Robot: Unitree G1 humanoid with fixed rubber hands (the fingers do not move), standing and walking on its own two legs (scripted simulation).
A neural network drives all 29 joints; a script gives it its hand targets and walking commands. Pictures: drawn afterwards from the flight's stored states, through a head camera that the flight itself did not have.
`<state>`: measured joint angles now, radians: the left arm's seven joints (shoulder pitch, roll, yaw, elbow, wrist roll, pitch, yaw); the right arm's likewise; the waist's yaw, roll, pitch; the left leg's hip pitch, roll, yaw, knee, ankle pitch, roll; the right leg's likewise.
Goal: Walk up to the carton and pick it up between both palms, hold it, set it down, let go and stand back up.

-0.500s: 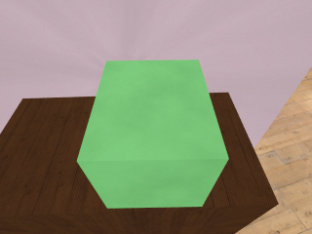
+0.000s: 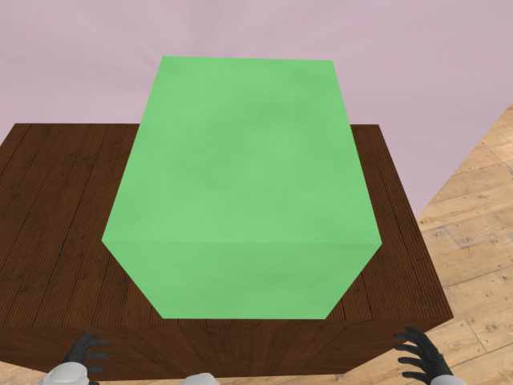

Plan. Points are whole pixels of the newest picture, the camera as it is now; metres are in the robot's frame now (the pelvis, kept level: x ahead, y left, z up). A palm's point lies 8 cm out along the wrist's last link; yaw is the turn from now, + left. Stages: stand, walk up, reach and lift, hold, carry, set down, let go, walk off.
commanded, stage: reach and lift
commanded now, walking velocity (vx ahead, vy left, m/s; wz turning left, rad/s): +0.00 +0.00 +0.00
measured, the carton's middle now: (246, 191) +0.39 +0.04 +0.08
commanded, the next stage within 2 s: none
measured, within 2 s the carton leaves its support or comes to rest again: neither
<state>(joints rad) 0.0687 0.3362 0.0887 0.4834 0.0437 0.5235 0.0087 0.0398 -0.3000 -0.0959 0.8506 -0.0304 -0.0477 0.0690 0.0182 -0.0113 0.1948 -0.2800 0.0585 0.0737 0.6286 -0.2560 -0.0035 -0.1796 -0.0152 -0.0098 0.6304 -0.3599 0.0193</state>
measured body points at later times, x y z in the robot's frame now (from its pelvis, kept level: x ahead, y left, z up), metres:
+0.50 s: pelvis +0.01 -0.01 +0.02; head +0.03 +0.00 +0.47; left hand +0.15 +0.28 -0.05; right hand +0.16 -0.25 -0.04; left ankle +0.05 +0.12 -0.72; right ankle -0.01 -0.13 -0.72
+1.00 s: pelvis +0.01 +0.01 +0.02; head +0.04 +0.02 +0.47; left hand +0.14 +0.27 -0.01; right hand +0.16 -0.23 -0.01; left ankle +0.05 +0.12 -0.72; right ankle -0.01 -0.13 -0.72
